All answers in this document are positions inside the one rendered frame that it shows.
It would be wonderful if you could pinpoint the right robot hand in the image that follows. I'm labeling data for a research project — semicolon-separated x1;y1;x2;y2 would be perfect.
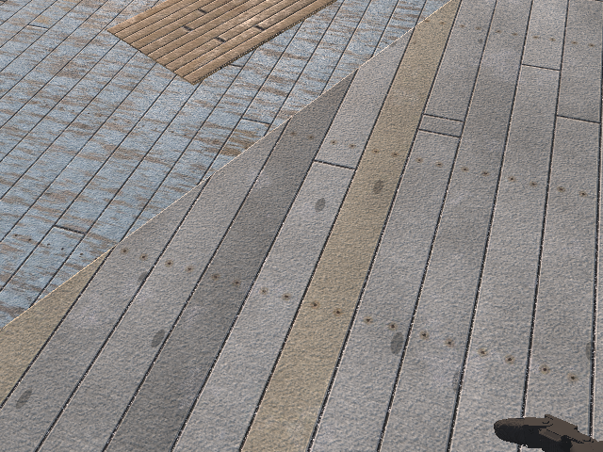
494;414;603;452

